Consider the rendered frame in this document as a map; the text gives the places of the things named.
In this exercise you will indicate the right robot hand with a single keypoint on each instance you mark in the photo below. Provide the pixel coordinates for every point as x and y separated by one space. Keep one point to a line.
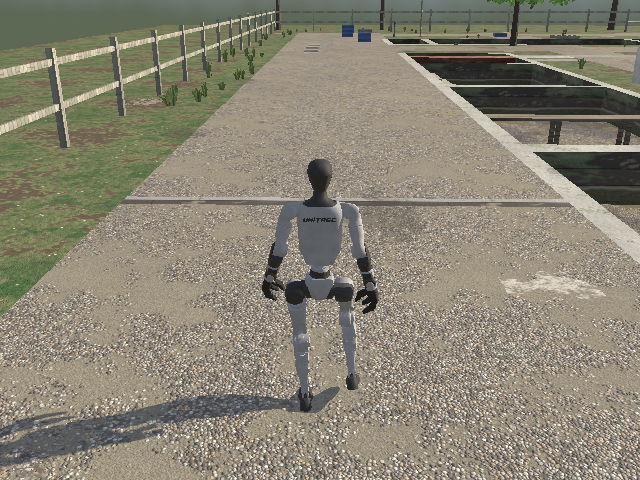
372 297

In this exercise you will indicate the robot right forearm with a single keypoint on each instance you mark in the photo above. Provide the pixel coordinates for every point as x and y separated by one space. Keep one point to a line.
366 271

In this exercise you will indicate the right robot shin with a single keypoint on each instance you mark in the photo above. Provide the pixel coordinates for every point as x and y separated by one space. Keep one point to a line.
350 344

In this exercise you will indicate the left robot hand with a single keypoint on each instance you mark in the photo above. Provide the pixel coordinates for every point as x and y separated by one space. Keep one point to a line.
274 286

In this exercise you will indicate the robot head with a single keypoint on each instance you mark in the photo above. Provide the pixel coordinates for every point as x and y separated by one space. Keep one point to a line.
320 173

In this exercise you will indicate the robot right upper arm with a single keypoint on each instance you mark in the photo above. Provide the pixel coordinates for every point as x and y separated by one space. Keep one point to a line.
351 212

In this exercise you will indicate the robot left forearm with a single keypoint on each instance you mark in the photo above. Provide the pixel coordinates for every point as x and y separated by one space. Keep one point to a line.
272 266

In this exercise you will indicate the robot left upper arm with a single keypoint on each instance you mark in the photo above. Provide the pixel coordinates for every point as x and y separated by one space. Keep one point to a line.
288 212

